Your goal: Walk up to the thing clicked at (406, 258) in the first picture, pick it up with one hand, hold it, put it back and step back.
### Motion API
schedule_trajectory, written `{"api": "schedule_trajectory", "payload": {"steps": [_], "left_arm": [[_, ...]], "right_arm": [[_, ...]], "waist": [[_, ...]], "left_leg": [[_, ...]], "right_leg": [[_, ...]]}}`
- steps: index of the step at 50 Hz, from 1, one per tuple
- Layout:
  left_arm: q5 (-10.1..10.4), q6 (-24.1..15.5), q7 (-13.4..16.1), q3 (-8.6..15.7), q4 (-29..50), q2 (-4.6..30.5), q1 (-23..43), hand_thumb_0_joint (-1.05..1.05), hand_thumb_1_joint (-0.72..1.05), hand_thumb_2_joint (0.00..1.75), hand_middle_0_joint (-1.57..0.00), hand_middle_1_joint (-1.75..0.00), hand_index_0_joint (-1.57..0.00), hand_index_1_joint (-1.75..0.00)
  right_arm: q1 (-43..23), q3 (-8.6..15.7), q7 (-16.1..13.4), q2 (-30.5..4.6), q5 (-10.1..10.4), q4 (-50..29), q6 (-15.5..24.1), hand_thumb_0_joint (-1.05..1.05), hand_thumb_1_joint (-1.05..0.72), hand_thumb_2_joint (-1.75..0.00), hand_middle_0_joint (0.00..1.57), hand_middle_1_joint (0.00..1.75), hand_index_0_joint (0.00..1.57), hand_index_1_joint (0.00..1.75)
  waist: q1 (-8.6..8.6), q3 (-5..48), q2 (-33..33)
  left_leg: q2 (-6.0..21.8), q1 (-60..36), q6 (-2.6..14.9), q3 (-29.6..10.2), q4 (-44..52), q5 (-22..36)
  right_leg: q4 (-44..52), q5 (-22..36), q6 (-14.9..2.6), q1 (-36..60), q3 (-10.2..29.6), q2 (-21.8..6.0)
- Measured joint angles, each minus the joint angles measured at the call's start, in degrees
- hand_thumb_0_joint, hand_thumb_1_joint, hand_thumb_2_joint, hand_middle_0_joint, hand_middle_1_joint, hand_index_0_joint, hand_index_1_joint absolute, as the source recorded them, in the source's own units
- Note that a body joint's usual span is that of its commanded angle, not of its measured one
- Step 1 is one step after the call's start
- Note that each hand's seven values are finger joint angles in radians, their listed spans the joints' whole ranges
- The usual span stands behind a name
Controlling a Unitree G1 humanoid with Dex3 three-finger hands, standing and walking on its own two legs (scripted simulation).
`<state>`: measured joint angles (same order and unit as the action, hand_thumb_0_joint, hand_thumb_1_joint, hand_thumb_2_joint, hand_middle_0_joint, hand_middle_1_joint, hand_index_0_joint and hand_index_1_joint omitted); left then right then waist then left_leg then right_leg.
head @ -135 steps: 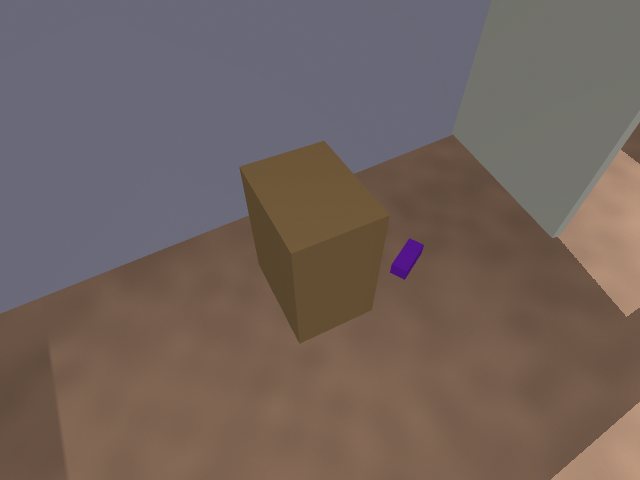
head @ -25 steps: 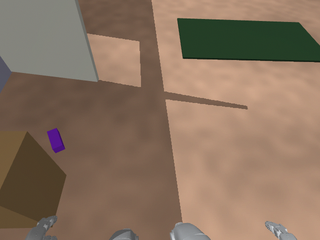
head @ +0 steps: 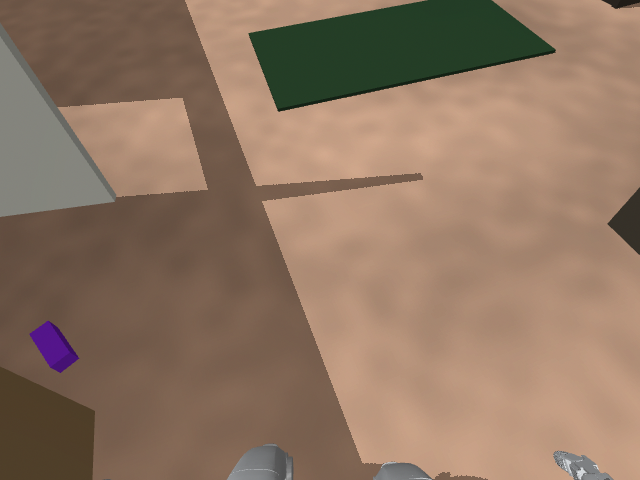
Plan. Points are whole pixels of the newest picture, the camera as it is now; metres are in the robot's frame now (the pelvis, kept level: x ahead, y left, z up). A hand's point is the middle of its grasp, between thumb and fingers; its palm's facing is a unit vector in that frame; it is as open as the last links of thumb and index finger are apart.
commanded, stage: walk up
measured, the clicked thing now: (54, 346) +0.55 +0.92 -0.72
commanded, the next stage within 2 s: stand in 1.42 s
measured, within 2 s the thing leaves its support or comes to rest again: neither
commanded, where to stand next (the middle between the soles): +0.07 +0.02 m, yaw -12 degrees
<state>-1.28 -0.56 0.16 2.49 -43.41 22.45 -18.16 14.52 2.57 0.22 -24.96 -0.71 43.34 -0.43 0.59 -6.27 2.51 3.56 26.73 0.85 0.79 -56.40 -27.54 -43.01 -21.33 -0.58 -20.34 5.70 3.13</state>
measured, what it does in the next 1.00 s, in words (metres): steps on the spot: left foot, then right foot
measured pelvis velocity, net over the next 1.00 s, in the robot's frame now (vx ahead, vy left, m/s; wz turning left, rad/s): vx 0.00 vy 0.01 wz -0.23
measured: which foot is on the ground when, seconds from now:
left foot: up 0.00-0.06, down 0.08-1.00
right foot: down 0.00-0.10, up 0.12-0.32, down 0.34-1.00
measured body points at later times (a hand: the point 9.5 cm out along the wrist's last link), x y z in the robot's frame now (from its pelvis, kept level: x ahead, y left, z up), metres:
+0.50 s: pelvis -0.02 -0.01 +0.00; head +0.00 -0.03 +0.45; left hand +0.11 +0.29 -0.10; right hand +0.01 -0.35 -0.12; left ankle +0.02 +0.14 -0.70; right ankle +0.00 -0.12 -0.71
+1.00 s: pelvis +0.00 +0.01 +0.03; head +0.00 +0.01 +0.47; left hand +0.15 +0.29 -0.10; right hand -0.01 -0.30 -0.11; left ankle +0.02 +0.14 -0.71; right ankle +0.00 -0.12 -0.71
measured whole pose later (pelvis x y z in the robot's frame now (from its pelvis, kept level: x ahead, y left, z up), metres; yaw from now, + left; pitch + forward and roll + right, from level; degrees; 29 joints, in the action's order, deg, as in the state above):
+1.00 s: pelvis +0.00 +0.01 +0.03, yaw -13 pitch -2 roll +0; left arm 0.3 -1.3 0.1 0.5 -61.7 20.3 -6.5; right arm 8.6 0.0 1.2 -20.9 -0.9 61.9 1.0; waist -0.6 -3.2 0.2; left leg 2.7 10.2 -1.0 4.3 -27.6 -15.1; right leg -28.6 -12.9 0.8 -13.4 7.5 2.0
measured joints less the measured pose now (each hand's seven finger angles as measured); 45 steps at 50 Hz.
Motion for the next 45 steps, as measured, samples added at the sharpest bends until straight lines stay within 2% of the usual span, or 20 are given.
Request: {"api": "schedule_trajectory", "payload": {"steps": [2, 4, 6, 8, 11, 15, 17, 18, 19, 21, 23, 26, 28, 30, 33, 37, 45], "left_arm": [[0.12, -0.11, 0.26, -0.23, 0.47, 0.19, 0.23, 0.0, 0.9, 0.9, -0.2, -0.3, -0.21, -0.3], [0.44, 0.15, 0.45, -0.42, 0.79, 0.58, 0.79, 0.0, 0.9, 0.9, -0.2, -0.3, -0.21, -0.3], [0.9, 0.78, 0.91, -0.2, 0.3, 1.05, 2.18, 0.0, 0.9, 0.9, -0.2, -0.3, -0.21, -0.3], [0.9, 1.15, 1.37, -0.38, -0.65, 0.97, 3.18, 0.0, 0.91, 0.9, -0.2, -0.3, -0.2, -0.3], [1.04, 0.83, 0.98, 0.01, -1.75, 1.6, 3.82, 0.0, 0.91, 0.9, -0.2, -0.3, -0.2, -0.3], [0.85, -0.14, -0.1, 0.63, -2.71, 1.77, 3.94, 0.0, 0.91, 0.9, -0.2, -0.3, -0.2, -0.3], [0.51, -0.77, -0.19, 0.85, -3.22, 1.87, 3.68, 0.0, 0.91, 0.9, -0.2, -0.3, -0.2, -0.3], [0.24, -1.07, -0.02, 1.03, -3.7, 1.59, 3.84, 0.0, 0.91, 0.9, -0.2, -0.3, -0.2, -0.3], [-0.1, -1.32, 0.19, 1.06, -4.06, 1.32, 3.84, 0.0, 0.91, 0.9, -0.2, -0.3, -0.2, -0.3], [-0.37, -1.6, 0.37, 0.6, -4.57, 1.05, 3.48, 0.0, 0.91, 0.9, -0.2, -0.3, -0.2, -0.3], [-0.3, -1.72, 0.5, -0.05, -5.35, 0.31, 3.38, 0.0, 0.91, 0.9, -0.2, -0.3, -0.2, -0.3], [-0.28, -1.78, 0.43, -0.78, -6.24, -0.63, 3.66, 0.0, 0.91, 0.9, -0.2, -0.3, -0.2, -0.3], [-0.09, -1.55, 0.28, -1.13, -6.74, -0.95, 4.17, 0.0, 0.91, 0.9, -0.2, -0.3, -0.21, -0.3], [0.29, -1.07, 0.32, -1.24, -7.74, -1.04, 5.24, 0.0, 0.9, 0.9, -0.2, -0.3, -0.21, -0.3], [0.74, -0.86, 0.28, -1.53, -9.7, -1.78, 6.48, 0.0, 0.91, 0.9, -0.2, -0.3, -0.21, -0.3], [0.81, -1.33, -0.08, -1.84, -12.01, -2.14, 7.44, 0.0, 0.91, 0.9, -0.2, -0.3, -0.2, -0.3], [1.3, -0.94, -0.3, -2.05, -16.09, -2.65, 10.2, 0.0, 0.91, 0.9, -0.2, -0.3, -0.2, -0.3]], "right_arm": [[-0.44, -0.25, 0.09, 0.61, -0.12, 0.11, 0.28, 0.01, -0.9, -0.9, 0.21, 0.3, 0.21, 0.3], [-0.65, -0.24, 0.13, 1.18, -0.32, 0.15, 0.9, 0.01, -0.9, -0.9, 0.21, 0.3, 0.21, 0.3], [-0.94, -0.32, 0.16, 2.46, -0.88, 0.48, 1.48, 0.01, -0.9, -0.9, 0.21, 0.3, 0.21, 0.3], [-0.87, -0.66, 0.72, 2.9, -0.91, 0.72, 1.81, 0.01, -0.9, -0.9, 0.21, 0.3, 0.21, 0.3], [-0.61, -1.07, 0.73, 3.65, -0.98, 1.21, 2.06, 0.01, -0.9, -0.9, 0.21, 0.3, 0.21, 0.3], [0.13, -1.11, 0.92, 2.37, -1.32, 1.31, 1.86, 0.01, -0.9, -0.9, 0.21, 0.3, 0.21, 0.3], [0.49, -0.95, 1.01, 1.36, -1.16, 1.34, 1.19, 0.01, -0.89, -0.9, 0.21, 0.3, 0.21, 0.3], [0.44, -0.74, 0.9, 0.79, -1.01, 1.6, 0.76, 0.01, -0.89, -0.9, 0.21, 0.3, 0.21, 0.3], [0.31, -0.53, 0.72, 0.52, -0.82, 2.13, 0.19, 0.01, -0.9, -0.9, 0.21, 0.3, 0.21, 0.3], [-0.25, -0.36, 0.28, 0.41, -0.57, 3.48, -0.87, 0.01, -0.9, -0.9, 0.21, 0.3, 0.21, 0.3], [-0.82, -0.21, 0.12, 0.03, -0.18, 4.58, -0.99, 0.01, -0.9, -0.9, 0.21, 0.3, 0.21, 0.3], [-1.35, -0.23, 0.16, -0.15, -0.11, 6.0, -0.29, 0.01, -0.9, -0.9, 0.2, 0.3, 0.21, 0.3], [-1.46, -0.37, 0.25, 0.05, -0.13, 6.96, 0.29, 0.01, -0.9, -0.9, 0.2, 0.3, 0.21, 0.3], [-1.85, -0.49, 0.25, 1.05, -0.42, 8.28, 0.82, 0.01, -0.9, -0.9, 0.2, 0.3, 0.21, 0.3], [-1.84, -1.37, 0.76, 1.99, -0.42, 10.08, 1.11, 0.01, -0.9, -0.9, 0.2, 0.3, 0.21, 0.3], [-2.48, -2.31, 1.11, 3.2, -0.28, 12.6, 0.78, 0.01, -0.9, -0.9, 0.21, 0.3, 0.21, 0.3], [-4.04, -2.67, 1.17, 3.73, -0.24, 16.83, 1.45, 0.01, -0.9, -0.9, 0.21, 0.3, 0.21, 0.3]], "waist": [[0.19, -0.05, -0.41], [-0.08, -0.08, -1.04], [-0.12, -0.7, -3.21], [-0.43, -0.92, -2.89], [-0.82, -0.96, -3.26], [-1.43, -0.69, -2.33], [-1.54, -0.27, -1.6], [-1.66, -0.55, -0.49], [-1.8, -0.56, 0.18], [-1.24, -0.06, -0.22], [-1.03, 0.17, -0.01], [-0.95, 0.58, 0.23], [-0.94, 0.89, -0.04], [-0.91, 0.73, -1.49], [-1.0, 1.57, -1.42], [-1.3, 2.88, -1.83], [-1.24, 3.54, -2.02]], "left_leg": [[-0.88, -1.65, 0.37, 0.06, 4.07, 0.5], [-1.98, -4.37, 0.74, 0.18, 10.64, 4.77], [-2.95, -4.88, -0.24, 1.63, 10.91, 5.76], [-1.68, -5.26, -0.31, 1.96, 10.43, 5.21], [-0.03, -6.85, -0.73, 2.78, 12.48, 6.08], [2.11, -7.39, -1.49, 3.48, 13.73, 6.81], [3.31, -6.63, -2.12, 3.59, 12.12, 5.99], [4.38, -6.17, -2.12, 3.04, 10.6, 5.24], [4.43, -5.6, -1.64, 1.89, 9.11, 4.24], [2.27, -4.56, -0.7, -0.05, 5.46, -1.05], [1.04, -4.42, 0.05, -1.08, 4.45, -2.33], [0.57, -5.53, 0.52, -1.13, 7.7, -0.43], [0.14, -7.64, 0.64, -0.78, 12.75, 2.97], [-0.76, -9.04, -1.65, 0.17, 15.7, 7.46], [-0.17, -9.91, -2.57, 0.52, 17.1, 7.84], [-0.09, -11.22, -1.92, 0.98, 19.38, 8.52], [-0.63, -14.62, -2.13, 2.79, 25.9, 11.45]], "right_leg": [[-1.42, -0.51, 0.32, -0.92, 0.96, 0.26], [-3.75, -1.54, 0.94, -2.17, 1.65, 0.27], [-7.08, -2.54, 0.66, -3.4, 3.37, -0.14], [-13.12, -7.74, 0.22, -4.85, 2.56, 1.47], [-17.68, -8.93, -0.36, -5.76, -0.18, 1.16], [-8.01, -7.72, -0.55, -2.38, -4.03, -0.99], [0.38, -2.3, -0.84, 1.02, -5.01, -0.92], [1.66, 1.1, -0.94, 1.62, -5.56, 0.01], [1.15, 1.38, -1.12, 1.49, -5.89, 0.6], [-0.3, 0.64, -1.65, 0.61, -4.84, 0.55], [-0.12, 0.81, -1.67, 0.57, -3.99, 0.47], [0.47, 1.43, -1.38, 0.37, -3.18, 0.34], [0.12, 1.44, -1.07, -0.12, -2.67, 0.09], [-0.35, 1.39, -0.57, -0.27, -1.59, -0.8], [2.27, 2.8, -0.3, 0.96, -1.23, -0.33], [5.32, 4.28, -0.16, 2.43, -0.71, -0.23], [11.59, 7.29, 0.99, 5.24, 1.11, -0.89]]}}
